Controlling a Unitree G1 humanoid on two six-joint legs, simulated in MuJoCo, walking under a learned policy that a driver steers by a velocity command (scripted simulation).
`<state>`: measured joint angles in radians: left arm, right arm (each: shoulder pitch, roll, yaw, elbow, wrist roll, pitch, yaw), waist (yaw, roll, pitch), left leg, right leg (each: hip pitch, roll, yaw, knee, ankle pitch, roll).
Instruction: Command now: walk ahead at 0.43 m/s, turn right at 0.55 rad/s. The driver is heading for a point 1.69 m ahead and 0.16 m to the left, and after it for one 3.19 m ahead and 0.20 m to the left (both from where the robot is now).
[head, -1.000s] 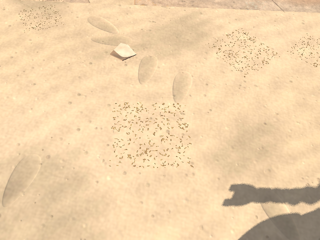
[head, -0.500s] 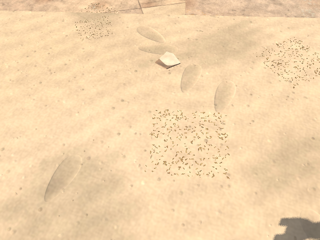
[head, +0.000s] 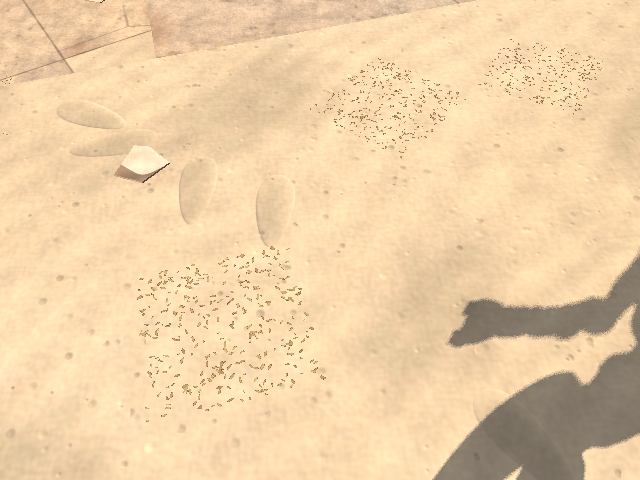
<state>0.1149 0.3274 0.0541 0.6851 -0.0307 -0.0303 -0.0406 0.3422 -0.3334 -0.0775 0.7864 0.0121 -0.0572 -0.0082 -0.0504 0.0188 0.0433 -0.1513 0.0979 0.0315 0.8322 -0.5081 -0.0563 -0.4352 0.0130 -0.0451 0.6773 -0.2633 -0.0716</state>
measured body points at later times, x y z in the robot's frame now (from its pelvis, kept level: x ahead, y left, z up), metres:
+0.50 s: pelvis +0.28 -0.01 +0.00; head +0.32 -0.02 +0.45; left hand +0.32 +0.29 -0.12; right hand +0.48 -0.27 -0.07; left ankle +0.41 +0.06 -0.72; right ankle +0.06 -0.09 -0.69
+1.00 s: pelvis +0.57 -0.06 +0.01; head +0.59 -0.07 +0.46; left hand +0.75 +0.22 -0.05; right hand +0.65 -0.35 -0.11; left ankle +0.42 +0.05 -0.67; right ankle +0.67 -0.16 -0.72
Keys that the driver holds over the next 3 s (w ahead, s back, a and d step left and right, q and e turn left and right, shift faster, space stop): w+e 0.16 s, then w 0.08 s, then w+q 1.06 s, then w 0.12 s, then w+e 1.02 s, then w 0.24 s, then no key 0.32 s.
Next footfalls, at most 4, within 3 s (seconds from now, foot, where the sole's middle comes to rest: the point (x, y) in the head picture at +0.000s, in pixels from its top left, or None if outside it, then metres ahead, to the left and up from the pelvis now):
0.48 left None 0.45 0.06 -0.76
0.94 right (401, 359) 0.71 -0.16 -0.76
1.46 left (250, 299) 0.89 0.18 -0.76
2.00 right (296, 188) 1.25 0.06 -0.76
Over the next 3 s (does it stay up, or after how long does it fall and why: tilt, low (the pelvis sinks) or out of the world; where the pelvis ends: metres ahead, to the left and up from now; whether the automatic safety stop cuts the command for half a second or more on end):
stays up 1.57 0.14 0.01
